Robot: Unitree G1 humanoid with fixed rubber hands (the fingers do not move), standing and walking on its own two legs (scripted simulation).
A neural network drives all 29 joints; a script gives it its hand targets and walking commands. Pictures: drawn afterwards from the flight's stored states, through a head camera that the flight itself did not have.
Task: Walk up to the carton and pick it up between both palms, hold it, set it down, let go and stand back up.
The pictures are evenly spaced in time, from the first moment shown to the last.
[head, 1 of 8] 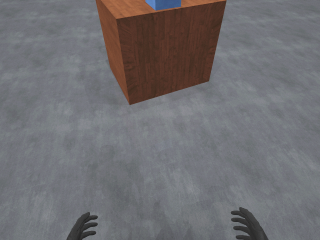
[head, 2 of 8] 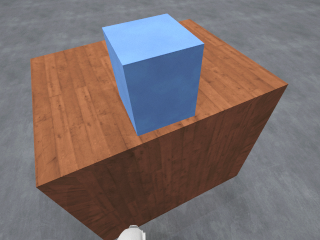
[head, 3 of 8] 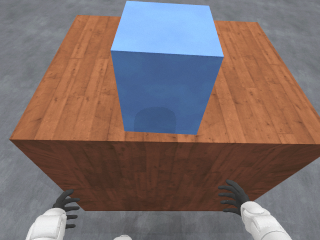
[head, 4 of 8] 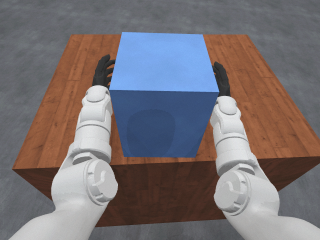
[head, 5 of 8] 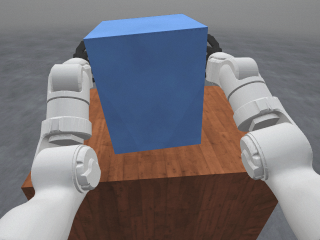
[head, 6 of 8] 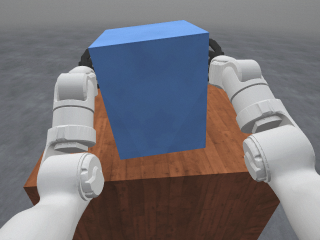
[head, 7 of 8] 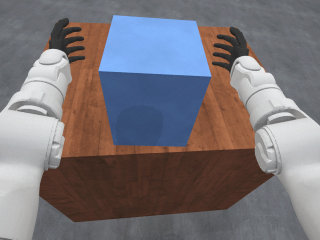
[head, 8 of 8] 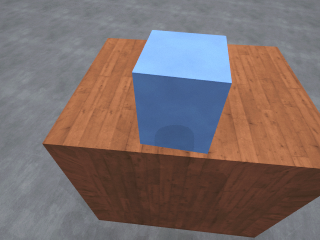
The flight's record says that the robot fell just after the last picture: no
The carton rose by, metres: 0.22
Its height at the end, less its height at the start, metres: +0.00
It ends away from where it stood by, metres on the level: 0.01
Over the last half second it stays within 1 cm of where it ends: yes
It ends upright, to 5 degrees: yes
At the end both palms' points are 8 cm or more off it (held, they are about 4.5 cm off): yes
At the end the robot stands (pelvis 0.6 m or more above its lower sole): yes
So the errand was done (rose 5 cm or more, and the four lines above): yes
